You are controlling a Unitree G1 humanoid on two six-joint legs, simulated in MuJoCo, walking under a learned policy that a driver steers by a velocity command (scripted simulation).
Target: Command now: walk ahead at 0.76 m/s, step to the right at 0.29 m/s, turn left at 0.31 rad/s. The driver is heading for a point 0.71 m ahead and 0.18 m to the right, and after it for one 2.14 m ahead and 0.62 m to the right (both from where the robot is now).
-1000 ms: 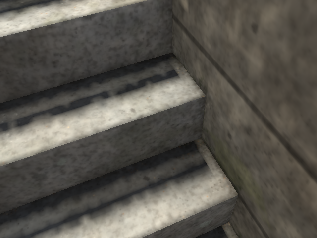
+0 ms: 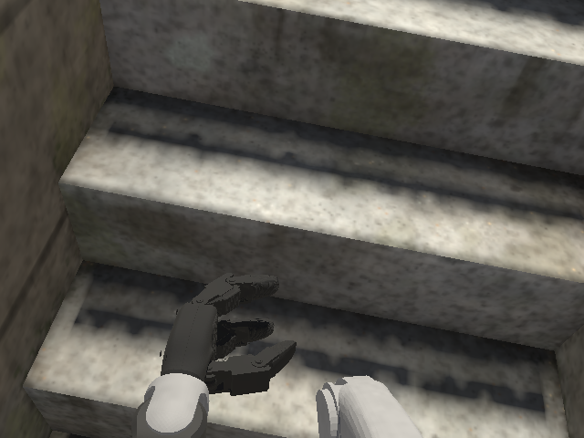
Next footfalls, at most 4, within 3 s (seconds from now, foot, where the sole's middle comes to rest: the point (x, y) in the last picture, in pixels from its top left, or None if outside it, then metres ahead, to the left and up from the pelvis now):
0.10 right None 0.16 -0.13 -0.59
0.56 left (212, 342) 0.51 0.05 -0.39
0.98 right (387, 180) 0.67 -0.24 -0.18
1.40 left None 0.91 -0.10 0.02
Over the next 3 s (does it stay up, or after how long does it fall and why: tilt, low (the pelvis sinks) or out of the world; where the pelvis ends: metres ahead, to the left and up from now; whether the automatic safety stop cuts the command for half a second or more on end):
stays up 0.75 -0.25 0.69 its command is cut before an obstacle from the start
